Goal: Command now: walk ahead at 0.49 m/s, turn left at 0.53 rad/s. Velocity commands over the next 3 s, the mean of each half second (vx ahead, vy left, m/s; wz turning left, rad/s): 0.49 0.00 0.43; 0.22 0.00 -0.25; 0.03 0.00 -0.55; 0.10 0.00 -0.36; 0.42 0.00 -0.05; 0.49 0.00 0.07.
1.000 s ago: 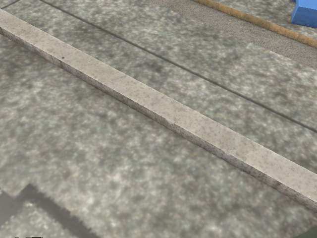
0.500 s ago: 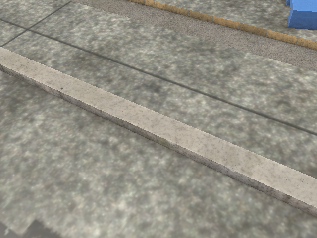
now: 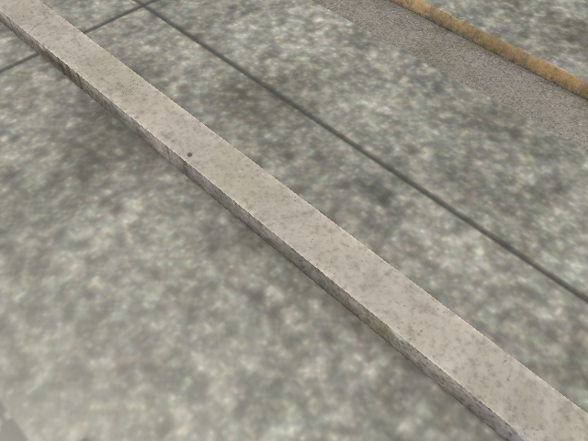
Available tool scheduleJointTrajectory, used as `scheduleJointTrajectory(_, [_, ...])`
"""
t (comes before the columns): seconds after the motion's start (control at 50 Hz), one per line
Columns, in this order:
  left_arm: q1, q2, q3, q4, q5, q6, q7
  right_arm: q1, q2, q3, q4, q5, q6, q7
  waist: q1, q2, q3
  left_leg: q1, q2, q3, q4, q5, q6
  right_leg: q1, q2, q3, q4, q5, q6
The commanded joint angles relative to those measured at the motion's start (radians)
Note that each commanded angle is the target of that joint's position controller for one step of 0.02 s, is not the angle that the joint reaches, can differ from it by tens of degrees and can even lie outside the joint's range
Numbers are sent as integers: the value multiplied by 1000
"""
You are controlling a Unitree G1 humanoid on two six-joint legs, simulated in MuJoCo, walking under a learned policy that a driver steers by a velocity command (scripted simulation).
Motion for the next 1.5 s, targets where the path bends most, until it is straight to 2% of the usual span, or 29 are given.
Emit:
scheduleJointTrajectory(0.02, [-31, 70, 19, -81, 20, -7, 3, -69, -166, -44, -72, 8, -22, -27, 33, 72, -8, -102, 209, -164, -146, 435, 160, 34, 13, -29, -241, 219, 29])
scheduleJointTrajectory(0.08, [-154, 35, 8, -99, 4, -19, -9, 10, -175, -49, -41, 14, -7, -40, -32, 90, -35, -126, 168, -152, -120, 322, 100, 178, 94, -55, -509, 469, 30])
scheduleJointTrajectory(0.14, [-227, 67, 21, -122, -15, -22, -16, 69, -171, -50, -11, 26, 3, -46, -51, 107, -27, -11, 212, -254, -71, 225, 84, 178, 110, -2, -629, 457, 10])
scheduleJointTrajectory(0.2, [-185, 105, 44, -111, -17, -29, -20, 60, -168, -57, -7, 17, 19, -51, -13, 141, -44, 127, 258, -333, 42, 302, 62, 199, 103, 24, -660, 313, -43])
scheduleJointTrajectory(0.24, [22, 149, 70, -70, -4, -37, -13, 28, -127, -41, -28, 4, 22, -41, 97, 126, -198, 92, 190, -286, 283, 425, 20, 520, 58, 20, -682, 315, -119])
scheduleJointTrajectory(0.26, [168, 203, 84, -59, 6, -32, -8, 79, -65, -19, -43, -21, 18, -37, 124, -4, -353, -73, 108, -209, 559, 158, -15, 820, -117, 207, -627, 305, -197])
scheduleJointTrajectory(0.28, [233, 230, 97, 1, 0, -20, -21, 240, -15, 0, -37, 19, 9, -32, 60, -339, -445, -419, -10, -129, 859, -414, -74, 1073, -312, 684, -747, 28, -358])
scheduleJointTrajectory(0.3, [214, 133, 80, -19, -23, -17, -24, 200, -119, -16, -12, 33, 8, -34, 92, -179, -348, -516, 71, -154, 953, -365, -82, 997, -294, 730, -813, -224, -321])
scheduleJointTrajectory(0.34, [92, 86, 61, -26, -14, -7, -21, -17, -155, -28, -64, 13, 10, -36, 94, 4, -106, -519, 133, -81, 928, -203, -92, 709, -209, 466, -861, -69, -263])
scheduleJointTrajectory(0.42, [56, 56, 50, 15, -13, -14, -24, -22, -70, -15, -74, 4, 5, -23, 22, -56, -47, -416, 207, -26, 737, -148, -98, 511, -118, 248, -940, 196, -270])
scheduleJointTrajectory(0.56, [108, 139, 68, 86, -35, 8, -15, -223, -28, 14, -124, -14, -19, -10, 75, -33, -15, -303, 192, 49, 307, 138, -132, 445, -77, 66, -961, 440, -256])
scheduleJointTrajectory(0.62, [158, 153, 71, 121, -42, 28, -10, -259, -52, 1, -141, -13, -30, -4, 75, -56, -44, -231, 146, 36, 202, 198, -125, 500, -83, 80, -869, 544, -218])
scheduleJointTrajectory(0.68, [123, 139, 67, 116, -47, 40, -1, -159, -97, -26, -110, -27, -37, -10, 0, -52, -106, -15, 132, 40, 70, 296, -81, 485, -42, 100, -710, 517, -148])
scheduleJointTrajectory(0.7, [128, 105, 57, 105, -34, 36, 0, -93, -149, -42, -103, -37, -38, -21, -27, -9, -162, 137, 212, -8, 67, 517, -49, 413, 22, 73, -578, 408, -102])
scheduleJointTrajectory(0.72, [190, 27, 31, 85, -11, 31, 0, -10, -217, -54, -112, -63, -26, -36, -37, 191, -297, 438, 465, -208, 153, 882, 61, 162, 118, 11, -279, -51, -33])
scheduleJointTrajectory(0.74, [306, 33, 26, 100, -31, 38, 6, 10, -200, -51, -112, -50, 0, -34, -23, 339, -444, 498, 601, -380, 140, 871, 176, 71, 140, 29, -52, -428, -4])
scheduleJointTrajectory(0.76, [289, 120, 53, 114, -47, 55, 10, -13, -157, -43, -113, -31, 15, -28, -30, 238, -397, 404, 552, -349, 89, 664, 169, 37, 106, 64, 57, -385, 12])
scheduleJointTrajectory(0.8, [191, 118, 64, 98, -43, 95, 26, -129, -97, -23, -109, -16, 23, -27, 6, 155, -216, 200, 472, -217, 4, 382, 125, -17, 50, 18, 76, -271, 29])
scheduleJointTrajectory(0.84, [198, 95, 69, 92, -34, 138, 40, -222, -96, -25, -101, -33, 22, -27, 56, 186, -139, -16, 420, -104, -83, 268, 115, 101, 32, -9, 60, -169, 49])
scheduleJointTrajectory(0.96, [91, 49, 62, 18, -24, 152, 23, -246, -116, -39, -56, -30, 20, -56, 43, 150, -128, -35, 434, 41, -125, 235, 139, 174, 2, -35, -177, -16, 31])
scheduleJointTrajectory(1.04, [39, 72, 64, -22, -27, 159, -3, -232, -163, -55, -32, -16, 40, -53, 26, 148, -125, -1, 468, 67, -110, 207, 132, 242, 9, -75, -314, -20, -1])
scheduleJointTrajectory(1.12, [64, 87, 78, -28, -24, 163, -18, -226, -175, -63, -5, 14, 56, -48, 57, 131, -123, 15, 447, 125, 17, 152, 46, 379, 57, -130, -576, 74, -69])
scheduleJointTrajectory(1.14, [91, 118, 91, -20, -18, 162, -11, -177, -143, -56, 19, 12, 60, -47, 57, 76, -119, -35, 399, 170, 113, 71, -20, 459, 66, -92, -669, 176, -104])
scheduleJointTrajectory(1.16, [113, 220, 117, -31, -19, 159, 8, -153, -84, -41, 14, -20, 63, -42, 33, -171, -110, -217, 282, 280, 386, -154, -123, 573, -123, 182, -772, 492, -182])
scheduleJointTrajectory(1.18, [86, 290, 124, -67, 5, 145, 9, -225, -87, -38, -45, -38, 62, -50, 51, -317, -87, -458, 131, 209, 619, -473, -186, 581, -309, 454, -805, 619, -387])
scheduleJointTrajectory(1.2, [97, 237, 112, -64, 19, 122, 0, -280, -126, -51, -46, -30, 64, -55, 94, -179, -132, -469, 141, 70, 762, -475, -177, 561, -279, 419, -814, 576, -412])
scheduleJointTrajectory(1.24, [10, 192, 101, -64, -7, 100, 4, -236, -123, -59, -16, -11, 68, -64, 35, -82, -127, -474, 168, 20, 773, -308, -158, 554, -171, 278, -792, 483, -299])
scheduleJointTrajectory(1.3, [-36, 150, 81, -81, -20, 109, 20, -207, -121, -63, -2, -18, 65, -65, 8, -89, -157, -405, 143, 22, 766, -197, -179, 530, -124, 230, -777, 566, -271])
scheduleJointTrajectory(1.5, [-31, 183, 98, -96, -21, 134, 24, -238, -101, -48, -13, 1, 52, -43, 46, -136, -130, -223, 91, -6, 353, -189, -184, 474, -86, 378, -766, 344, -274])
